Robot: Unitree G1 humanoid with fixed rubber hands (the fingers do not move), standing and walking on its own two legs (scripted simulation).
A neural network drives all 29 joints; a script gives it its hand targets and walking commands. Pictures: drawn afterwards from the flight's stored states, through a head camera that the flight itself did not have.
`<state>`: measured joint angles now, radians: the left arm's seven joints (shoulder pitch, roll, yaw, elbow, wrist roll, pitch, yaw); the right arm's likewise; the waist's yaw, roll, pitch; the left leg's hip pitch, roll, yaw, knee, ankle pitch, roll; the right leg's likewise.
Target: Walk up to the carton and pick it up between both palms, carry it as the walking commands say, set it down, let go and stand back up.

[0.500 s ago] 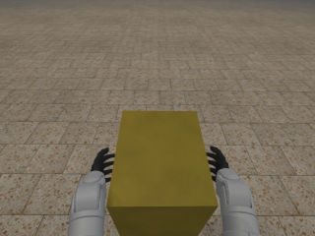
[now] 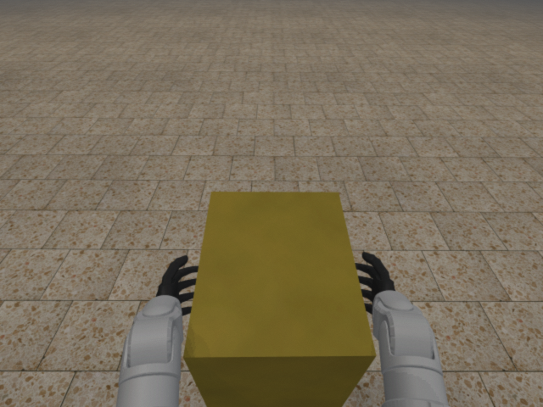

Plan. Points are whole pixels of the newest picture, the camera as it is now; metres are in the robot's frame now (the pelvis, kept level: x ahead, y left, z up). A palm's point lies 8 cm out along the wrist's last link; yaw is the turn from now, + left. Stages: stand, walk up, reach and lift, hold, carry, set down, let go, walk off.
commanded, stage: hold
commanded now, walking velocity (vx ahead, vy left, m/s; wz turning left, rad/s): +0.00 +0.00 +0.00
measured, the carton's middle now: (275, 298) +0.33 +0.00 -0.02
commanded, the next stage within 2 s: carry in 0.12 s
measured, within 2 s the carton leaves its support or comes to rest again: neither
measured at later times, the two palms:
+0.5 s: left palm (236, 291) +0.29 +0.06 +0.07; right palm (460, 314) +0.25 -0.26 +0.06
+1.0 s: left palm (220, 306) +0.25 +0.08 +0.08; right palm (455, 314) +0.24 -0.24 +0.08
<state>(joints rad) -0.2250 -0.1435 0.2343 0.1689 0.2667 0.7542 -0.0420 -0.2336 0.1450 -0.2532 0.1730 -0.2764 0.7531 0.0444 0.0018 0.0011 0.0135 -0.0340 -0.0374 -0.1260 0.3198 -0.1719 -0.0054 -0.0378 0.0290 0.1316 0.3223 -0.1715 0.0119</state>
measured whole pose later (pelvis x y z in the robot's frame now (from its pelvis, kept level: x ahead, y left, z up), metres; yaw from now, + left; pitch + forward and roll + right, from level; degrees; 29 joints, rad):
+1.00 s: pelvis -0.01 -0.07 -0.02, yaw -2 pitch +3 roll +1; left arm -0.15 -0.13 0.16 -0.32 0.11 1.23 0.06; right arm -0.15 0.12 -0.16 -0.32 -0.12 1.22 -0.05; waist -0.01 0.00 -0.15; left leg -0.31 0.04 0.06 0.53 -0.27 -0.02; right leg -0.35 0.01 -0.12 0.53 -0.24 -0.07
